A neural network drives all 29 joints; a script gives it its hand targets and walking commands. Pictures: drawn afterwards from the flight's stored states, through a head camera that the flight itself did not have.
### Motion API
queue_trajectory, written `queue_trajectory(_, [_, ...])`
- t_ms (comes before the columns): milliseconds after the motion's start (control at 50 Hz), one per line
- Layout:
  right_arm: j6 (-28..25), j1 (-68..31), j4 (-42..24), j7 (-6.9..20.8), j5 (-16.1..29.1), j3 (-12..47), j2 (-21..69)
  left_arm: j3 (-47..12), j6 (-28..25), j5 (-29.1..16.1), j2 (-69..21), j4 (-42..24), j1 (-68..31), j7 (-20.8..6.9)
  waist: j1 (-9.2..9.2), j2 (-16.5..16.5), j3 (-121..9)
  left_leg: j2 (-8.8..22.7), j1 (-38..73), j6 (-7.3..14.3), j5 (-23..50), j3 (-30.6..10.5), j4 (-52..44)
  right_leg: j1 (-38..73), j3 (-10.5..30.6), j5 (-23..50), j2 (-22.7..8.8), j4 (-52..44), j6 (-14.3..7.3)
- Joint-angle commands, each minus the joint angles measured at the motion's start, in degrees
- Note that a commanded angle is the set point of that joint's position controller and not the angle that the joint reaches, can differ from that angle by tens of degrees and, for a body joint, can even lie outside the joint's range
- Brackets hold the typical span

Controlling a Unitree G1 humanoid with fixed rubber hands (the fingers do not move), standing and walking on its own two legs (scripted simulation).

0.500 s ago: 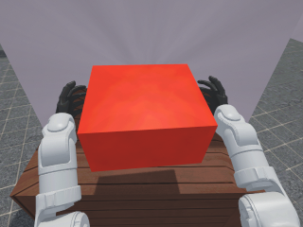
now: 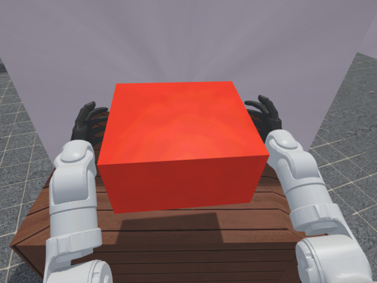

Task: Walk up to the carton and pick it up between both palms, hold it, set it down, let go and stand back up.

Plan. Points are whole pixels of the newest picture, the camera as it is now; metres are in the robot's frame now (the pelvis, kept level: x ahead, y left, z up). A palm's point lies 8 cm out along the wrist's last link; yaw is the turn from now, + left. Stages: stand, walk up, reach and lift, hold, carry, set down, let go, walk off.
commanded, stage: hold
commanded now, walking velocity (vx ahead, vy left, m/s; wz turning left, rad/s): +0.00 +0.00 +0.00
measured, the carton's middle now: (179, 140) +0.39 +0.01 +0.14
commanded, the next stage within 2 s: none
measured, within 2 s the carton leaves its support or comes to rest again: neither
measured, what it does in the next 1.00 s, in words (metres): stands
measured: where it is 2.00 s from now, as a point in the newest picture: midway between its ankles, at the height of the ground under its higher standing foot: outside the picture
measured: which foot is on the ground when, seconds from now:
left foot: down 0.00-1.00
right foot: down 0.00-1.00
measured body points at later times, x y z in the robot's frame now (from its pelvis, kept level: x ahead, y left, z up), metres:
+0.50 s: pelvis +0.00 +0.00 +0.00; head -0.06 +0.01 +0.45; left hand +0.35 +0.20 +0.19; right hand +0.37 -0.18 +0.19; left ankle +0.02 +0.12 -0.75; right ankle -0.02 -0.11 -0.75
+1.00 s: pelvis +0.00 +0.00 +0.00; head -0.06 +0.02 +0.45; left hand +0.35 +0.20 +0.19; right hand +0.37 -0.18 +0.19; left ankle +0.02 +0.12 -0.75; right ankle -0.02 -0.11 -0.75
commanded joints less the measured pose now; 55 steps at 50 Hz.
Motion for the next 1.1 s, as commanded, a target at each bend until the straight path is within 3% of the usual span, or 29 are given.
queue_trajectory(0, [-4.3,-40.7,-22.0,7.1,6.0,20.3,32.3,-31.5,-3.9,-10.7,-28.1,-11.3,-36.4,-6.2,-0.68,5.0,-20.3,-1.7,12.6,-2.3,15.5,0.7,2.4,-2.7,-1.7,15.2,1.5,-1.0,1.9])
queue_trajectory(180, [-3.0,-40.7,-20.6,6.4,5.4,20.1,30.7,-28.0,-2.4,-8.8,-26.6,-7.2,-32.4,-6.9,-0.29,0.6,-16.5,-1.7,10.0,-1.2,12.1,0.8,1.3,-1.3,-1.8,14.4,1.5,-1.2,2.7])
queue_trajectory(220, [-3.1,-39.8,-20.6,6.4,5.6,20.6,31.5,-28.9,-2.6,-9.5,-26.6,-9.8,-33.8,-7.0,-0.59,1.3,-17.8,-1.9,9.9,-1.2,12.8,0.8,1.3,-0.6,-1.3,15.9,1.4,-0.8,2.7])
queue_trajectory(280, [-3.5,-41.5,-22.6,6.4,6.3,21.7,32.4,-28.7,-3.1,-9.9,-26.6,-8.8,-34.3,-7.2,0.11,0.6,-18.2,-2.1,10.1,-1.2,13.1,0.8,1.1,0.4,-1.4,17.6,1.3,-0.9,2.9])
queue_trajectory(300, [-3.3,-40.1,-20.5,6.3,6.0,21.0,32.6,-28.8,-3.4,-9.7,-26.3,-8.6,-35.1,-7.1,-0.5,1.4,-17.5,-2.3,10.1,-1.1,11.6,0.9,1.2,-0.4,-1.3,16.3,1.1,-0.9,2.9])
queue_trajectory(320, [-3.3,-41.1,-21.5,6.6,6.2,21.8,32.8,-28.2,-3.5,-9.3,-27.0,-8.5,-34.1,-7.0,0.94,1.3,-17.7,-2.2,10.0,-1.2,12.9,1.0,1.0,-0.2,-1.6,16.9,1.4,-0.8,2.8])
queue_trajectory(380, [-3.6,-40.0,-21.7,6.5,6.7,21.5,32.5,-30.5,-3.8,-10.2,-26.3,-12.2,-35.8,-6.3,-0.39,3.1,-20.5,-2.3,11.4,-2.0,16.1,0.7,2.0,-0.8,-1.5,19.4,1.6,-0.1,2.9])
queue_trajectory(400, [-3.7,-40.7,-23.1,6.5,7.0,21.6,33.0,-30.3,-4.1,-10.3,-26.5,-12.9,-36.7,-6.3,0.28,3.2,-20.3,-2.4,10.9,-1.8,15.4,0.8,2.0,-0.8,-1.1,18.6,1.4,-0.4,2.8])
queue_trajectory(440, [-3.4,-39.3,-22.7,6.2,6.8,21.7,32.5,-30.5,-3.7,-10.1,-26.3,-11.6,-34.5,-6.3,-0.11,3.6,-19.4,-2.4,10.9,-2.0,15.0,0.8,2.0,0.3,-1.0,19.1,1.2,-0.3,2.7])
queue_trajectory(480, [-2.9,-39.2,-20.4,6.1,5.6,21.0,32.4,-28.7,-3.2,-9.1,-25.3,-9.1,-34.2,-6.7,-0.15,1.6,-16.3,-2.4,9.1,-1.0,11.1,1.1,0.7,-0.2,-0.9,17.4,0.7,-0.7,3.2])
queue_trajectory(560, [-3.0,-38.8,-16.4,6.8,3.8,17.9,31.8,-29.0,-3.0,-9.3,-26.3,-8.2,-36.5,-7.2,-0.75,3.0,-14.5,-1.8,8.8,-1.3,6.7,1.3,-0.6,-3.7,-1.4,9.5,0.6,-1.8,2.3])
queue_trajectory(620, [-3.3,-40.8,-17.1,6.9,3.8,18.2,32.0,-27.8,-3.0,-8.9,-26.0,-6.4,-36.6,-7.6,-0.34,1.6,-15.6,-2.0,9.0,-1.1,7.8,1.3,-0.4,-2.0,-1.3,11.1,0.7,-2.0,2.5])
queue_trajectory(660, [-4.0,-41.4,-20.4,6.6,5.1,19.9,33.0,-30.1,-3.5,-10.4,-27.8,-8.9,-35.8,-7.2,-1.2,2.6,-19.9,-2.1,10.7,-1.5,12.9,1.1,1.4,0.0,-1.1,16.7,1.1,-0.8,2.4])
queue_trajectory(700, [-4.0,-42.1,-20.7,6.3,5.2,20.1,32.7,-29.3,-3.9,-9.7,-27.0,-8.1,-36.0,-7.1,-0.42,2.2,-19.4,-2.2,11.1,-1.4,12.7,0.8,1.5,-0.5,-1.3,16.5,1.0,-0.7,2.9])
queue_trajectory(740, [-3.8,-41.8,-18.5,6.4,4.3,19.2,32.1,-28.0,-3.7,-9.1,-26.5,-6.0,-36.4,-7.3,-0.77,2.2,-17.0,-2.2,10.0,-1.3,9.7,1.2,0.7,-1.2,-1.5,13.5,0.9,-1.1,2.8])
queue_trajectory(820, [-4.2,-41.5,-20.2,6.9,4.7,19.8,32.6,-28.6,-3.6,-9.4,-27.4,-7.3,-35.5,-7.1,-0.19,1.0,-18.2,-1.8,10.7,-1.3,12.6,0.7,1.0,-1.7,-1.9,14.2,1.6,-1.2,2.4])
queue_trajectory(900, [-4.3,-39.7,-18.9,7.3,5.2,19.9,31.2,-29.6,-3.7,-9.0,-27.4,-9.1,-35.4,-6.3,-0.05,4.1,-17.6,-1.4,12.1,-2.5,14.4,0.6,1.4,-2.6,-2.1,13.0,1.8,-1.2,1.8])
queue_trajectory(980, [-3.9,-40.3,-19.9,7.3,5.8,20.2,31.3,-29.7,-3.0,-9.0,-27.4,-9.7,-34.9,-6.3,-0.07,2.6,-17.7,-1.4,11.6,-2.2,15.1,0.7,1.7,-2.2,-2.0,14.0,1.9,-1.0,1.9])
queue_trajectory(1040, [-3.9,-41.5,-20.4,7.1,5.8,19.8,31.9,-29.1,-3.1,-9.2,-26.9,-9.2,-35.8,-6.5,0.3,2.1,-17.6,-1.8,10.9,-1.4,12.5,1.1,1.5,-2.3,-1.8,13.2,1.6,-1.3,2.4])
queue_trajectory(1080, [-3.6,-40.6,-16.9,7.5,4.8,18.0,31.9,-28.8,-3.2,-8.9,-26.7,-8.0,-36.9,-6.6,0.04,2.9,-14.9,-1.7,9.2,-1.3,8.2,1.4,-0.2,-3.4,-1.5,8.8,1.2,-1.8,1.9])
